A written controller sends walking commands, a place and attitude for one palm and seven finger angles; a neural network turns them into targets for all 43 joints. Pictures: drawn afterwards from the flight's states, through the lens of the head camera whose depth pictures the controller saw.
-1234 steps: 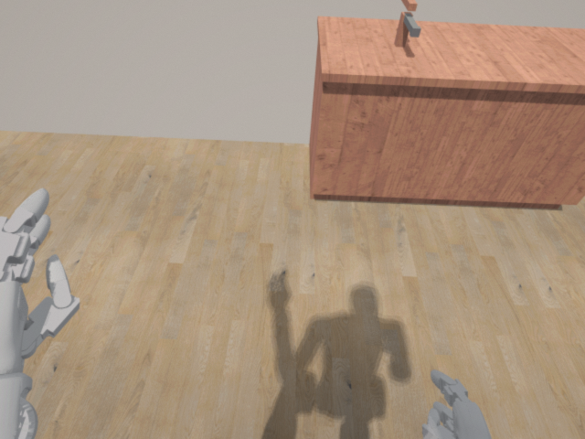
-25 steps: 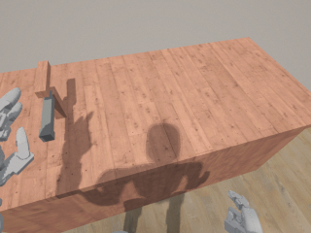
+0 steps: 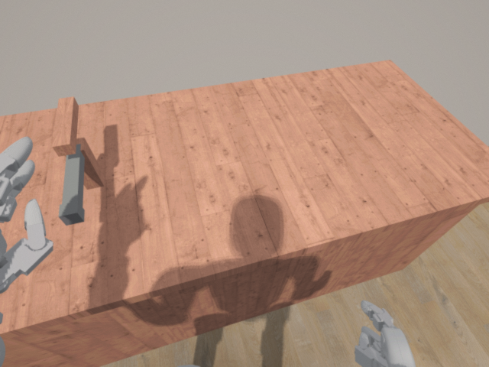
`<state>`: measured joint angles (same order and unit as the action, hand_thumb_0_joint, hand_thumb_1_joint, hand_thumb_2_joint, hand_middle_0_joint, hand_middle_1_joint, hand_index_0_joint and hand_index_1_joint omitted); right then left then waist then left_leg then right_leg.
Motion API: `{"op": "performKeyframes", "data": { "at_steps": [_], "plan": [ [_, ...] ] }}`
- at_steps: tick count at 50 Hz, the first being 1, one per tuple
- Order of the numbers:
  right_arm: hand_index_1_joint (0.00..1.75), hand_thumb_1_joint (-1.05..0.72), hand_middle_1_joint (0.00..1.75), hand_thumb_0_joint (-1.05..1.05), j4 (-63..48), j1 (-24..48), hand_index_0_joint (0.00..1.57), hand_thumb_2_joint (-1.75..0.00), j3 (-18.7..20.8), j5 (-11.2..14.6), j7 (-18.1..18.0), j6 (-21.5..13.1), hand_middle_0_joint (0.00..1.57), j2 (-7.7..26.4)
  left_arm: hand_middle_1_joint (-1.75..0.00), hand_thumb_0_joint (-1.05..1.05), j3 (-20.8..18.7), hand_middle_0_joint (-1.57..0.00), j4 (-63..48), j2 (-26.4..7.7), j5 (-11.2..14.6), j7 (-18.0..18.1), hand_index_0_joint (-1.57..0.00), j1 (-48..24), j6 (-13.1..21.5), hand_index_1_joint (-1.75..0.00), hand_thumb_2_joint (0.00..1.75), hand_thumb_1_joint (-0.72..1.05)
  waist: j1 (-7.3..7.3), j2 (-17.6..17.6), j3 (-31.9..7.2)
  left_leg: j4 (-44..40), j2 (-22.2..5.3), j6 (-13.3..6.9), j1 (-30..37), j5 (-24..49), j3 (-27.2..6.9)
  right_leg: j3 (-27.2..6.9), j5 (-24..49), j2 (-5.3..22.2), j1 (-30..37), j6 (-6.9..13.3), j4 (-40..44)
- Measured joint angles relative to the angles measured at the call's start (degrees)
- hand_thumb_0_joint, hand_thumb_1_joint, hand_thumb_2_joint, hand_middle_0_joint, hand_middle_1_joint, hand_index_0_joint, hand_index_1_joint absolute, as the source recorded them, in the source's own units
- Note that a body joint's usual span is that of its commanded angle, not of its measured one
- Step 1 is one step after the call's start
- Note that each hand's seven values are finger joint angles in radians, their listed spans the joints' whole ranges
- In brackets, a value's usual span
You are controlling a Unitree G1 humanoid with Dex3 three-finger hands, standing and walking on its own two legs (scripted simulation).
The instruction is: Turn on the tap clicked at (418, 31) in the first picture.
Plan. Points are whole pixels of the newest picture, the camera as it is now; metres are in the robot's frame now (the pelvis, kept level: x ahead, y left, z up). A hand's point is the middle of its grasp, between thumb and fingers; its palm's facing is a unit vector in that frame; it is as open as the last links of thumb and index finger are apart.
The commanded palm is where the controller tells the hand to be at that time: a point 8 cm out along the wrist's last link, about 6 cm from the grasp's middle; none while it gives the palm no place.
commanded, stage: shuffle to correct the standing spot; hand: left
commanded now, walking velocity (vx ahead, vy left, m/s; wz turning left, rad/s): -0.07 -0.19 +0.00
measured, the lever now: (72, 213) +0.33 +0.31 +0.04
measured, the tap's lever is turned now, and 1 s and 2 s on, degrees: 0 0 0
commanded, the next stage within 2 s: come to a stop and stand still in 0.36 s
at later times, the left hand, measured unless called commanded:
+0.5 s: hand (46, 244) +0.22 +0.24 +0.17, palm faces +0.29 -0.86 -0.42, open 7.4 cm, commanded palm +0.16 +0.28 +0.18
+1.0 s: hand out of the picture +0.20 +0.29 +0.18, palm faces +0.38 -0.84 -0.38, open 7.4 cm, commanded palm +0.14 +0.31 +0.18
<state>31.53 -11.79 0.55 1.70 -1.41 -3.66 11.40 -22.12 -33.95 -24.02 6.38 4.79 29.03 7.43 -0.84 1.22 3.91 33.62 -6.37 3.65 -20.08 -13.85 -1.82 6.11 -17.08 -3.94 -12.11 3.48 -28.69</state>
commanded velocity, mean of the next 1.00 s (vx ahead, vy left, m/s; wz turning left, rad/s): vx -0.02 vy -0.08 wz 0.00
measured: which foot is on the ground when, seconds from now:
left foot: down 0.00-1.00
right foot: down 0.00-1.00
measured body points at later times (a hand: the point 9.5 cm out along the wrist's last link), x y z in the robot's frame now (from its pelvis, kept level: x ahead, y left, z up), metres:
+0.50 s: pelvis +0.00 +0.00 +0.00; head +0.04 +0.01 +0.45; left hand +0.20 +0.28 +0.19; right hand +0.17 -0.23 -0.08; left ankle +0.04 +0.16 -0.73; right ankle -0.02 -0.08 -0.73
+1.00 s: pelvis -0.04 +0.04 +0.01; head -0.03 +0.06 +0.46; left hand +0.17 +0.33 +0.20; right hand +0.11 -0.18 -0.07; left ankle +0.03 +0.14 -0.73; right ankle -0.01 -0.08 -0.73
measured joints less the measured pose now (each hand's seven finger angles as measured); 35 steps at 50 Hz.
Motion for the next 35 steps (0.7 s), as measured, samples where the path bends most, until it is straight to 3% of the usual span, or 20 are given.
{"op": "performKeyframes", "data": {
  "at_steps": [25,28,30,32,33,34,35],
  "plan": [
    [0.30,-0.90,0.30,0.01,-0.03,0.02,0.20,-0.90,-0.41,-0.03,0.28,-0.04,0.20,-0.33,-0.30,0.01,-0.02,-0.21,0.37,0.12,0.05,0.23,-0.22,-0.11,-0.18,-0.30,0.90,0.89,-0.09,0.06,0.08,0.25,0.02,-0.23,-0.57,-0.05,-0.03,0.02,0.27,0.01,-0.32,-0.12,0.28],
    [0.30,-0.90,0.30,0.01,2.27,-1.23,0.20,-0.90,0.85,-1.03,-0.47,-3.31,0.20,-0.70,-0.30,0.01,-3.81,-0.22,7.60,-7.61,-3.97,-3.92,-0.22,-13.29,1.72,-0.30,0.90,0.88,4.15,-1.78,2.21,-0.84,0.11,-1.29,0.38,1.89,1.93,-0.37,0.72,0.58,-0.08,-0.07,0.12],
    [0.30,-0.90,0.30,0.01,2.54,-0.11,0.20,-0.90,0.53,-1.05,0.48,-3.87,0.20,0.28,-0.30,0.01,-7.63,-0.22,11.84,-8.87,-3.74,-3.63,-0.22,-19.02,2.86,-0.30,0.90,0.88,5.03,-2.78,3.43,-2.60,0.56,-0.87,1.50,2.12,3.99,-1.94,0.62,1.66,-2.79,-1.72,-4.32],
    [0.30,-0.90,0.30,0.01,1.08,1.03,0.20,-0.90,1.01,-0.72,2.06,-4.30,0.20,1.37,-0.30,0.01,-9.39,-0.21,12.13,-6.70,-2.85,-2.89,-0.22,-19.12,2.68,-0.30,0.90,0.89,4.11,-2.41,4.63,-2.49,1.05,-1.36,2.15,2.24,5.77,-3.18,1.33,2.75,-5.78,-4.87,-10.35],
    [0.30,-0.90,0.30,0.01,0.16,1.16,0.21,-0.90,1.40,-0.53,2.74,-4.56,0.20,1.70,-0.30,0.01,-8.80,-0.21,11.30,-4.89,-2.73,-2.79,-0.21,-17.74,2.56,-0.30,0.90,0.89,3.38,-2.06,4.91,-2.22,1.45,-1.65,2.49,2.15,6.32,-3.36,0.71,3.41,-5.93,-5.41,-10.89],
    [0.30,-0.90,0.30,0.01,-0.82,0.94,0.21,-0.90,1.62,-0.28,3.23,-4.78,0.20,1.98,-0.30,0.01,-7.43,-0.20,10.10,-3.11,-2.91,-2.90,-0.21,-15.64,2.50,-0.30,0.90,0.90,2.58,-1.60,4.80,-1.47,1.78,-1.85,2.45,1.81,6.55,-3.08,0.05,4.00,-5.00,-5.40,-9.24],
    [0.30,-0.90,0.30,0.01,-1.62,0.66,0.20,-0.90,1.57,0.00,3.47,-4.96,0.20,2.24,-0.30,0.01,-5.66,-0.20,8.62,-1.52,-3.27,-3.13,-0.21,-13.02,2.52,-0.30,0.90,0.90,1.90,-1.01,4.38,-0.12,1.79,-1.92,1.93,1.14,6.60,-2.52,-1.78,4.14,-3.57,-3.88,-6.94]
  ]
}}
